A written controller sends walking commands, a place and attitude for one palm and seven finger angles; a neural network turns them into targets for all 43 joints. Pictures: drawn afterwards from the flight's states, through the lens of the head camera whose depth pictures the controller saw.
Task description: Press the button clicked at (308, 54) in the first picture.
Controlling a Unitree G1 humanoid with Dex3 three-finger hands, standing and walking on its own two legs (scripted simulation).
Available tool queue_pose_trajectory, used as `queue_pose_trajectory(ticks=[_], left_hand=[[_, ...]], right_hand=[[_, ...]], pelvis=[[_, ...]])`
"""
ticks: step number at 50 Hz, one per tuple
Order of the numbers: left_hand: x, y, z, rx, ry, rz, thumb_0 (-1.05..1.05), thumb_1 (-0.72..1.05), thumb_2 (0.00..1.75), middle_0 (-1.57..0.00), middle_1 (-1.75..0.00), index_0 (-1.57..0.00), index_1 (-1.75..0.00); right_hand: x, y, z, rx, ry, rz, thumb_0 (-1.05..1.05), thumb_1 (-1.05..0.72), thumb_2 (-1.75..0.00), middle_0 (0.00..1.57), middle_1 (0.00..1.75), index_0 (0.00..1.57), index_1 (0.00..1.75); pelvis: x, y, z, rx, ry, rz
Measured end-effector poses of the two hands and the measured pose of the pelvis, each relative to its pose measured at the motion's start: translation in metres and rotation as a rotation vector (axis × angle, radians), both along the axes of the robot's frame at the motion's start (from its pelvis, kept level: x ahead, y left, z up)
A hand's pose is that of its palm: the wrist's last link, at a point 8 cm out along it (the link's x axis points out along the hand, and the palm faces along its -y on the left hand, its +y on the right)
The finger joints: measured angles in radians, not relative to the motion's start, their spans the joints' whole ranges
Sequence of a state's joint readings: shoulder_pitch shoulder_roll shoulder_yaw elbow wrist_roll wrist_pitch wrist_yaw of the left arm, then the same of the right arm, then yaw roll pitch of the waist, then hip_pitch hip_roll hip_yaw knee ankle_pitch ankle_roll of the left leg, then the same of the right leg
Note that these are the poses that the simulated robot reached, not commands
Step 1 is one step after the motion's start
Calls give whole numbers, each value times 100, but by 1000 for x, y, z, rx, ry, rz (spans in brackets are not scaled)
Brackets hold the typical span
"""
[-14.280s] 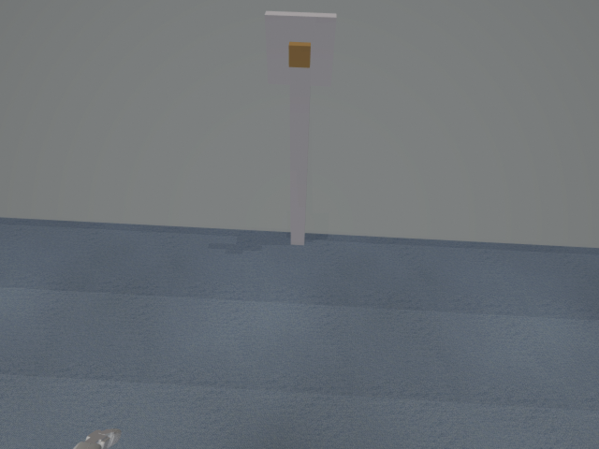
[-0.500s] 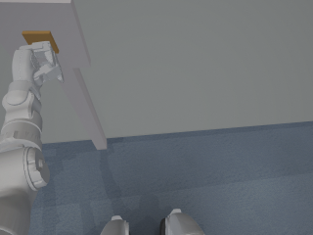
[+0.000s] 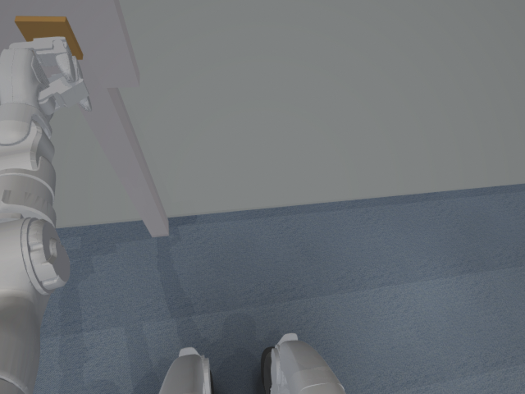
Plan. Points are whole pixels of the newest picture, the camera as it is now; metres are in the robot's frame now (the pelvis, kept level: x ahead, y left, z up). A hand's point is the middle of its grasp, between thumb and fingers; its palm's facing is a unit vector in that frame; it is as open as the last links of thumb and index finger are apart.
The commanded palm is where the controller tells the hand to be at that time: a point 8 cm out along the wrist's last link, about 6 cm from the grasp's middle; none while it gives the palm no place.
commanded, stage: pull the fist back off the button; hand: left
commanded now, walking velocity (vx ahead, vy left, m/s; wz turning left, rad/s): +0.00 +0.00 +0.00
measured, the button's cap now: (52, 34) +0.59 +0.22 +0.14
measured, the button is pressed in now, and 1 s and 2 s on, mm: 13 0 0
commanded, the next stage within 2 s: draw the hand back to the body in 0.96 s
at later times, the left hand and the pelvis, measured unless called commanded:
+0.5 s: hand (85, 100) +0.51 +0.19 +0.10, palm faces +0.05 -1.00 -0.02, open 2.9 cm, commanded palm +0.47 +0.24 +0.10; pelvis +0.03 +0.00 +0.02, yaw -2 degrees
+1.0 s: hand (78, 147) +0.44 +0.19 +0.10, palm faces +0.03 -1.00 -0.02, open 3.1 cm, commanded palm +0.42 +0.24 +0.10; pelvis +0.05 -0.01 +0.03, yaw +0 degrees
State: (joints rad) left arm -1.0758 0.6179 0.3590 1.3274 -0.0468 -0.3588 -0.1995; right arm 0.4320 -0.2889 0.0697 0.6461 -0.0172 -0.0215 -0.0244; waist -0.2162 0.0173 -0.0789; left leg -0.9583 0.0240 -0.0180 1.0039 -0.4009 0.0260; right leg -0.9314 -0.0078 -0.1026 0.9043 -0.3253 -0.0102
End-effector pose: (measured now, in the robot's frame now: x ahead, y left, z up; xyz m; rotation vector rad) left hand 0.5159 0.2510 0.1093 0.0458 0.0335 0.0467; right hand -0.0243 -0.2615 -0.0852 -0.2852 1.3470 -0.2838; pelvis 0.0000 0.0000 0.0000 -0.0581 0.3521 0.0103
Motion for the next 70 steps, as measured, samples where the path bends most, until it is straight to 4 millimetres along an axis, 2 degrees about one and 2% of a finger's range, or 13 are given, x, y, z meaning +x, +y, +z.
queue_pose_trajectory(ticks=[8,16,28,39,46,52,58,64,70], left_hand=[[-3,-1,-1,-20,-4,3,-3,75,95,-130,-150,-137,-150],[-13,-2,-3,-19,-19,1,-3,78,93,-130,-150,-133,-150],[-33,-9,-8,-23,-27,-1,0,87,90,-130,-150,-130,-150],[-76,3,-11,-17,-15,13,2,90,90,-130,-150,-130,-150],[-99,-1,-8,-27,-32,-4,2,90,90,-130,-150,-130,-150],[-97,-9,-10,-21,-14,-11,2,90,90,-130,-150,-130,-150],[-92,-14,4,-11,-56,-12,2,90,90,-130,-150,-130,-150],[-120,-9,21,3,-65,-11,2,90,90,-130,-150,-129,-150],[-154,5,25,1,-32,32,2,90,90,-130,-150,-130,-150]], right_hand=[[3,-1,1,10,-3,-1,0,-91,-89,21,30,20,30],[25,-2,2,29,-36,-4,0,-91,-89,21,30,20,30],[93,-2,7,61,-162,-7,0,-91,-89,21,30,20,30],[161,1,17,84,-296,48,0,-91,-89,20,30,20,30],[189,3,21,85,-359,97,0,-91,-89,20,30,20,30],[193,5,20,81,-379,122,0,-91,-89,20,30,20,30],[176,4,18,90,-373,91,0,-91,-89,20,30,20,30],[163,5,22,114,-397,41,0,-91,-89,20,30,20,30],[174,3,31,104,-447,65,1,-91,-89,20,30,20,30]], pelvis=[[3,-1,2,2,-6,-8],[15,-2,8,8,-28,-20],[42,-3,20,21,-68,-42],[59,-5,30,25,-115,-30],[59,-6,31,28,-139,-12],[51,-7,29,32,-149,0],[48,-8,30,36,-155,-16],[53,-9,37,40,-191,-33],[51,-11,42,40,-233,-19]])
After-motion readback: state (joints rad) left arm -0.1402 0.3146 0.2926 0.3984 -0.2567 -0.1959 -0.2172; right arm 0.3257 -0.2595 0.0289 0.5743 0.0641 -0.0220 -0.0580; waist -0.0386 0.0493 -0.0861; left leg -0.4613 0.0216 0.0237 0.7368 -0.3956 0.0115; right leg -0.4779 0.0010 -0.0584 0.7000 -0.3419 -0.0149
